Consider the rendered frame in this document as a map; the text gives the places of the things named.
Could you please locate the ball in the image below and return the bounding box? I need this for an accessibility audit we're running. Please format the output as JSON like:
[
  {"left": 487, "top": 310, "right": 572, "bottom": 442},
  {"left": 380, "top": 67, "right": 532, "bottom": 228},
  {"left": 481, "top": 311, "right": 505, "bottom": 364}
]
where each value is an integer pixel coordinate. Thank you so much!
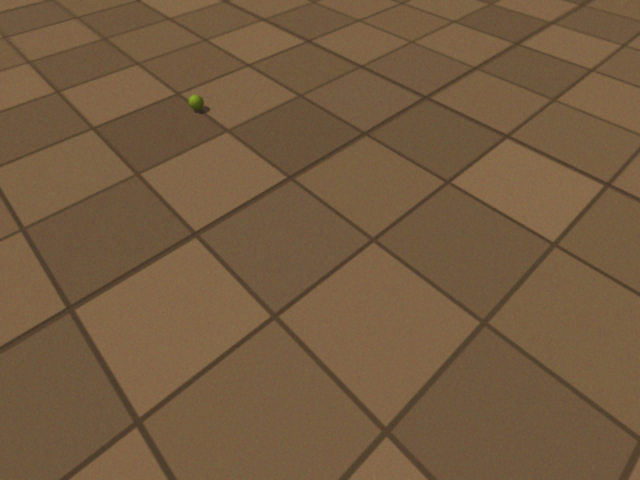
[{"left": 189, "top": 95, "right": 204, "bottom": 110}]

